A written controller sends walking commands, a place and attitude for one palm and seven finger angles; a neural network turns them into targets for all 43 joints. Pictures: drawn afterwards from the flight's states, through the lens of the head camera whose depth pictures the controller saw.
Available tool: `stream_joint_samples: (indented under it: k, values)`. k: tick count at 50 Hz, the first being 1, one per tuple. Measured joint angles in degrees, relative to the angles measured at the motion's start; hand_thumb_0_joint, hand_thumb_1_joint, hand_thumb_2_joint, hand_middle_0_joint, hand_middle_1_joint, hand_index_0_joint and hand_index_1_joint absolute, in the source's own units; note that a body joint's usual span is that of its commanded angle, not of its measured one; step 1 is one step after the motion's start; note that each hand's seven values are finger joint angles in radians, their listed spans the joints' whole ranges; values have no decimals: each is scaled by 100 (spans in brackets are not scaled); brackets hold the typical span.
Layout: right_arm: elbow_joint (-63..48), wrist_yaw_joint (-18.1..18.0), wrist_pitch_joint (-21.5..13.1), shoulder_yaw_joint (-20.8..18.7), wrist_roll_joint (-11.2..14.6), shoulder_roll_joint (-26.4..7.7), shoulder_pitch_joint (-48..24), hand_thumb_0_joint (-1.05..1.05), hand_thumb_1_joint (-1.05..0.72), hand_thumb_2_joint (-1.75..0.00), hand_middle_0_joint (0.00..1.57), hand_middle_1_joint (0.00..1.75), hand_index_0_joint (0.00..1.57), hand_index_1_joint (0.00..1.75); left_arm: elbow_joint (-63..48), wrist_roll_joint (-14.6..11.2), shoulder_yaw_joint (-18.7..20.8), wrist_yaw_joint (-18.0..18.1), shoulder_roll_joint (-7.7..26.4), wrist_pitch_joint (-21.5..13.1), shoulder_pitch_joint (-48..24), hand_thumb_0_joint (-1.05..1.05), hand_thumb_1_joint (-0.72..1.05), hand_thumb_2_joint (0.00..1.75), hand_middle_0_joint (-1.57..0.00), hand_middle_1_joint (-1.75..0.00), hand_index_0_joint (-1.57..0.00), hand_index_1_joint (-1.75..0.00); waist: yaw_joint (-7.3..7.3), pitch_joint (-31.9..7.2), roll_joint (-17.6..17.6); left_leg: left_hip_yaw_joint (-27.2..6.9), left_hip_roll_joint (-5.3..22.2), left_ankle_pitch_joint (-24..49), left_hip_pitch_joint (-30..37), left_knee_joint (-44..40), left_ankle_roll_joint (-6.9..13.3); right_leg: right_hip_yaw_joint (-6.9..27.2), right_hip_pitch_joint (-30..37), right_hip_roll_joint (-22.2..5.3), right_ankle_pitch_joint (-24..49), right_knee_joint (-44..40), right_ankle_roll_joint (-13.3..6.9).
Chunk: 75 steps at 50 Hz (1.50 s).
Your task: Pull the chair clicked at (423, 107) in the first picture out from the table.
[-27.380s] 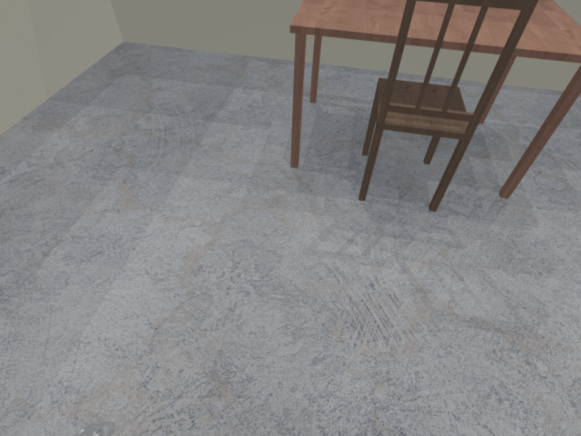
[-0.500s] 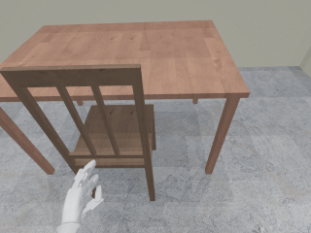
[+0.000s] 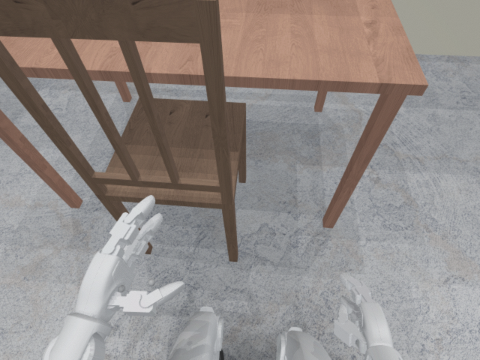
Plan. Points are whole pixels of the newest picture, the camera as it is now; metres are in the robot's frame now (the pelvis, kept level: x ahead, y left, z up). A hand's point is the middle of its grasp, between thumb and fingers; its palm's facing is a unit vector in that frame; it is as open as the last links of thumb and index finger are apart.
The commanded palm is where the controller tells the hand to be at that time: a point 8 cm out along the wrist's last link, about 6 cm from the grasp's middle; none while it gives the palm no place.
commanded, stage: raise the hand toward the chair's back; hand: left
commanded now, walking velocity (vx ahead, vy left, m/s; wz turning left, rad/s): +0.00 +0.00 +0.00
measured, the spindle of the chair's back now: (107, 124) +0.52 +0.31 +0.06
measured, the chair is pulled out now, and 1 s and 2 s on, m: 0.00 0.00 0.00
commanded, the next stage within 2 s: aim the fingers beside a spindle in 1.34 s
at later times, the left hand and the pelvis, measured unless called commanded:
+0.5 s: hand (110, 255) +0.25 +0.21 +0.07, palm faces +0.02 -1.00 -0.05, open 16.2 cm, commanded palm +0.23 +0.27 +0.07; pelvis +0.02 +0.02 +0.03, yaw -1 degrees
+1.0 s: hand (93, 240) +0.27 +0.24 +0.07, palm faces -0.04 -1.00 -0.05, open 16.9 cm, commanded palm +0.25 +0.30 +0.08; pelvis +0.02 +0.04 +0.04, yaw -1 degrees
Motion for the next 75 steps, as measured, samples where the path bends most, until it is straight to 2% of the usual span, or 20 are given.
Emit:
stream_joint_samples:
  k: [3, 5, 7, 10, 13, 15, 19, 22, 27, 30, 34, 37, 44, 51, 55, 61, 68, 75]
  values:
    - [28, -73, 202, -64, 53, 20, 307, 2, -91, -90, 20, 30, 21, 31, 110, -25, 95, 177, 5, 854, 49, 1, 14, 58, -13, -18, -12, -18, -182, 25, -54, 139, 2, 40, 281, -270, 12, 142, 197, 0, 57, -203, 37]
    - [58, -107, 256, -181, 49, -9, 508, 2, -91, -90, 20, 30, 21, 31, 43, -62, 249, 513, -58, 1017, 284, 1, 10, 56, -13, -18, -12, -18, -257, 2, -84, 213, 16, 56, 488, -466, 31, 220, 366, 19, 109, -390, 55]
    - [120, -123, 231, -317, 27, -67, 672, 2, -91, -90, 20, 30, 21, 31, -63, -46, 417, 840, -116, 840, 526, 1, 5, 54, -12, -17, -12, -17, -275, -44, -123, 262, 25, 73, 636, -630, 45, 273, 492, 34, 155, -556, 77]
    - [240, -95, 128, -468, -32, -217, 776, 2, -91, -90, 20, 30, 21, 30, -122, 51, 613, 1051, -76, 238, 688, 1, -2, 51, -11, -16, -11, -16, -275, -112, -162, 255, 13, 89, 639, -707, 61, 267, 515, 29, 183, -662, 96]
    - [313, -59, -10, -532, -49, -407, 680, 2, -91, -90, 20, 30, 20, 30, 13, 52, 617, 900, 23, -297, 577, 1, -9, 48, -10, -15, -10, -14, -296, -70, -132, 195, -11, 68, 485, -596, 90, 206, 417, 9, 163, -607, 112]
    - [310, -62, -79, -543, -30, -489, 561, 2, -91, -90, 20, 30, 20, 30, 161, 11, 527, 675, 75, -395, 444, 0, -14, 46, -9, -14, -9, -14, -305, -25, -118, 185, -18, 52, 388, -521, 117, 195, 338, -1, 154, -555, 133]
    - [217, -92, -125, -536, 6, -462, 342, 2, -91, -90, 20, 30, 20, 30, 352, -33, 399, 404, 130, -99, 295, 0, -23, 42, -9, -12, -8, -12, -317, 8, -142, 231, -18, 45, 387, -531, 168, 242, 328, -4, 178, -581, 180]
    - [128, -99, -130, -500, 4, -331, 257, 2, -91, -90, 20, 30, 20, 30, 275, -76, 468, 521, 112, 69, 307, 0, -30, 39, -8, -11, -8, -11, -301, -16, -180, 256, -25, 61, 530, -647, 191, 269, 470, -4, 217, -714, 211]
    - [16, -23, -122, -348, -51, -204, 186, 2, -91, -90, 20, 30, 20, 30, 157, -69, 660, 764, 105, -99, 217, 0, -40, 34, -8, -10, -7, -10, -230, -100, -145, 211, -71, 83, 693, -767, 220, 226, 690, -32, 257, -903, 249]
    - [-54, 19, -80, -224, -55, -212, 135, 1, -91, -90, 20, 30, 20, 30, 368, -45, 678, 600, 169, -79, 7, 0, -44, 32, -7, -9, -6, -9, -185, -105, -103, 184, -96, 84, 675, -749, 246, 197, 701, -52, 261, -914, 273]
    - [-132, 19, -34, -115, -29, -237, 127, 1, -91, -90, 20, 30, 21, 30, 629, -75, 631, 272, 247, 242, -175, 0, -48, 31, -6, -9, -6, -8, -170, -36, -74, 175, -104, 92, 687, -752, 276, 189, 733, -56, 286, -952, 300]
    - [-137, -2, -22, -102, -32, -234, 201, 1, -91, -90, 20, 30, 21, 31, 575, -109, 672, 225, 271, 377, -148, -1, -49, 31, -6, -8, -6, -8, -179, 2, -95, 195, -102, 110, 772, -823, 290, 211, 814, -52, 324, -1036, 319]
    - [5, -1, -13, -135, -42, -325, 403, 1, -91, -90, 20, 30, 21, 31, 585, -161, 994, 384, 365, 126, -342, -1, -50, 30, -6, -8, -6, -8, -230, -8, -126, 194, -120, 141, 831, -898, 309, 210, 887, -63, 367, -1132, 346]
    - [32, 9, 10, -194, 11, -438, 521, 2, -91, -90, 20, 30, 21, 30, 805, -208, 927, 151, 411, 422, -367, -1, -50, 30, -6, -8, -6, -8, -344, 12, -97, 247, -114, 180, 891, -992, 337, 266, 922, -59, 426, -1222, 373]
    - [34, 8, -29, -242, -12, -423, 578, 2, -91, -90, 20, 30, 21, 30, 661, -186, 893, 303, 364, 307, -175, -1, -50, 30, -6, -8, -6, -8, -375, -8, -135, 286, -109, 198, 970, -1069, 338, 307, 976, -54, 452, -1280, 377]
    - [61, 55, -48, -230, -41, -430, 510, 2, -91, -90, 20, 30, 21, 30, 767, -180, 994, 457, 346, -30, -328, -1, -50, 30, -6, -8, -6, -8, -351, 1, -139, 256, -125, 191, 845, -967, 328, 273, 859, -73, 411, -1153, 362]
    - [25, 42, -35, -177, -2, -386, 426, 2, -91, -90, 20, 30, 21, 30, 800, -219, 882, 218, 354, 204, -279, -1, -50, 30, -6, -8, -6, -8, -313, 23, -90, 238, -110, 194, 848, -967, 314, 259, 865, -55, 415, -1162, 346]
    - [22, 27, -61, -156, -23, -350, 393, 1, -91, -90, 20, 30, 21, 30, 780, -223, 949, 319, 319, 55, -312, -1, -50, 30, -7, -8, -6, -8, -287, -17, -98, 198, -115, 182, 839, -951, 282, 222, 868, -54, 385, -1141, 318]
